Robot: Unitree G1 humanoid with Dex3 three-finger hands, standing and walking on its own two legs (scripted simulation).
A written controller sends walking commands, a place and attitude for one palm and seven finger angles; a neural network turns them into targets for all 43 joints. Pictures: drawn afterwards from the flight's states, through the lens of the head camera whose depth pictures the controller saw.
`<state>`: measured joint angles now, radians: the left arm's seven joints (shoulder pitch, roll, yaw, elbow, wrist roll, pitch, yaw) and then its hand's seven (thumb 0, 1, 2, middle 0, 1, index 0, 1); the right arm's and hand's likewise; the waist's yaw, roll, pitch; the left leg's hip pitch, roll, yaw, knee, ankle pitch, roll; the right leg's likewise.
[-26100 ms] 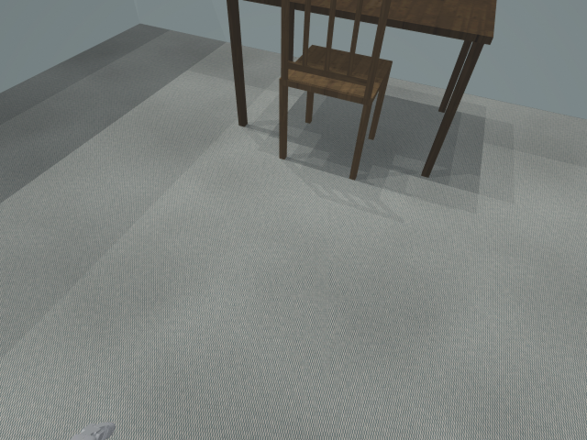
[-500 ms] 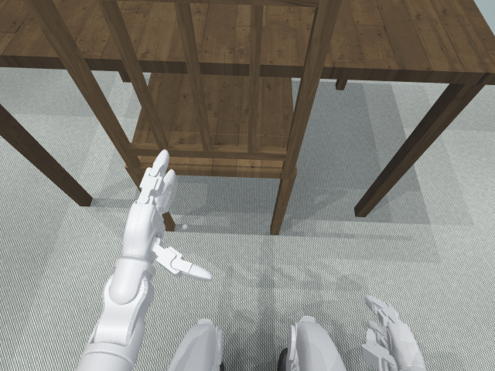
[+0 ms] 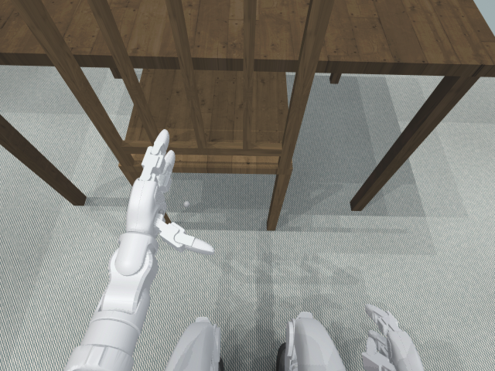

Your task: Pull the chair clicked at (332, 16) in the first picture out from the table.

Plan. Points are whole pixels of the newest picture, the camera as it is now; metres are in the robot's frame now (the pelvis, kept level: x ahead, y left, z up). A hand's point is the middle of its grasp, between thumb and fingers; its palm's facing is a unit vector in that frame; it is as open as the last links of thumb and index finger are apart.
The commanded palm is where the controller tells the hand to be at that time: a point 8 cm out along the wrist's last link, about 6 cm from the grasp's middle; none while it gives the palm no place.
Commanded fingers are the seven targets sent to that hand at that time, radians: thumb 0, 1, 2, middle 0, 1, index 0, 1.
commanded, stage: push the fingers through the gap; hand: left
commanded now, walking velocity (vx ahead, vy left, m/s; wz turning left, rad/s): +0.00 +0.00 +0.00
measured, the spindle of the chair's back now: (191, 89) +0.58 +0.12 +0.06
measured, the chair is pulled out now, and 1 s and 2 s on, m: -0.10 -0.10 -0.10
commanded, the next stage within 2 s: hook a spindle and tug to test in 1.22 s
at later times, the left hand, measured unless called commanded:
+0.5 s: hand (196, 176) +0.42 +0.10 +0.02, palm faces -0.05 -1.00 -0.05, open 17.0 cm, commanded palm +0.40 +0.15 +0.02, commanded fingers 0.00 -0.50 0.30 -0.06 -0.08 -0.06 -0.08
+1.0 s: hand (200, 159) +0.45 +0.09 +0.02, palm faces -0.03 -1.00 -0.04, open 16.9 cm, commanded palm +0.43 +0.15 +0.02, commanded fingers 0.00 -0.50 0.30 -0.06 -0.08 -0.06 -0.08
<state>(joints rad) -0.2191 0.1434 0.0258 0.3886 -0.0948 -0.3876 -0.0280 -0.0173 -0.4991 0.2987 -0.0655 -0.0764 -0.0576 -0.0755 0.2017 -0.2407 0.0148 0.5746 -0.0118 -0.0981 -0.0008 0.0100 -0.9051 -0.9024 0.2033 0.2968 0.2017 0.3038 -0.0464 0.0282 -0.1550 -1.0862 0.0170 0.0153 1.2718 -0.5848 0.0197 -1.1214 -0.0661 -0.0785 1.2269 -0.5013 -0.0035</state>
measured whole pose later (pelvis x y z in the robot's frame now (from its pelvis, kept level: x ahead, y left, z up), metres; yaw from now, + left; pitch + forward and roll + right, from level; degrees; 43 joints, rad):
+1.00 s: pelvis +0.00 +0.00 +0.00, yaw -2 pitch +26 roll -1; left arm -0.59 0.18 0.19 0.82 -0.05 -0.48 0.01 -0.02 -0.50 0.30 -0.07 -0.08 -0.06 -0.08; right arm 0.27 -0.25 0.01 0.64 -0.04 -0.04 0.03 0.01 -0.91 -0.90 0.20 0.30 0.20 0.30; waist -0.12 0.03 -0.16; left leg -1.14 0.03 0.04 1.26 -0.58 0.02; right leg -1.19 -0.05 -0.05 1.22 -0.48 0.00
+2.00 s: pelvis +0.00 +0.00 +0.00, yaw -1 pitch +26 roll -1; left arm -0.58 0.16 0.14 0.79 -0.04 -0.49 0.04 -0.01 0.10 0.55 -0.47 -1.34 -0.46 -1.34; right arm 0.26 -0.24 0.01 0.64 -0.04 -0.04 0.03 0.01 -0.91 -0.90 0.20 0.30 0.20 0.30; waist -0.11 0.03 -0.16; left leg -1.14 0.03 0.03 1.27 -0.58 0.02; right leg -1.18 -0.05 -0.06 1.22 -0.48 0.00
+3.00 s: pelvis +0.00 +0.00 +0.00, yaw -1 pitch +24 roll -1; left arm -0.42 0.15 0.06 0.65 -0.01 -0.47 0.02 0.01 0.86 0.88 -0.51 -1.45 -0.50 -1.45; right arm 0.21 -0.24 0.01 0.59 -0.03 -0.04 0.03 0.01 -0.91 -0.90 0.20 0.30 0.20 0.30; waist -0.08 0.03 -0.16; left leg -1.11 0.02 0.02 1.27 -0.58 0.02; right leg -1.16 -0.05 -0.06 1.24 -0.50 -0.01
